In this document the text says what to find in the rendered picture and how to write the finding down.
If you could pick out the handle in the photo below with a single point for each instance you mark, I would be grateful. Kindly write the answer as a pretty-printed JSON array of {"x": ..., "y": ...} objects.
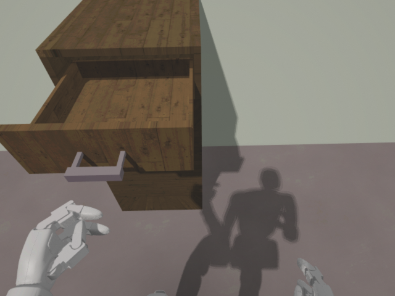
[{"x": 95, "y": 173}]

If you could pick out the cabinet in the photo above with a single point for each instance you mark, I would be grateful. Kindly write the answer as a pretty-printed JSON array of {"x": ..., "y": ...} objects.
[{"x": 137, "y": 29}]

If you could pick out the left robot hand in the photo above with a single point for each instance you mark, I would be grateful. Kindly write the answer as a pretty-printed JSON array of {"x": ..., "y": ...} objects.
[{"x": 37, "y": 263}]

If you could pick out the drawer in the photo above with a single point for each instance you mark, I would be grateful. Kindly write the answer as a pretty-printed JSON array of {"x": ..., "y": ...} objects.
[{"x": 144, "y": 107}]

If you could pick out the right robot hand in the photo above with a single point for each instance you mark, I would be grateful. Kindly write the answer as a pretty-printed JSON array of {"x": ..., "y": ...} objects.
[{"x": 314, "y": 278}]

